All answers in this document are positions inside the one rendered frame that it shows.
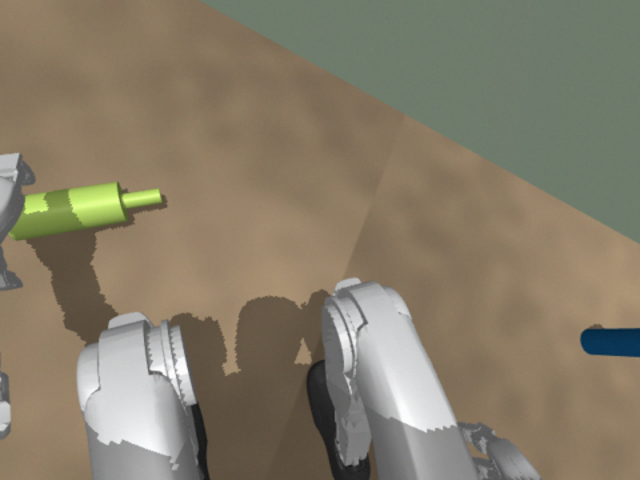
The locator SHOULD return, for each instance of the left robot foot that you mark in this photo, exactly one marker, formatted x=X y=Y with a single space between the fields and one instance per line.
x=202 y=442

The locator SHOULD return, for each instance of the left robot hand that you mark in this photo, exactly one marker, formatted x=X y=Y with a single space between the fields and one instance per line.
x=14 y=173

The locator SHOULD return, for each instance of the right robot hand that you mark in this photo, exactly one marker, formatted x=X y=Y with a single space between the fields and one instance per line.
x=506 y=461

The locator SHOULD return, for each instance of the right robot foot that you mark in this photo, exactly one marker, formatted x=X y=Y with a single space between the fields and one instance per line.
x=323 y=413

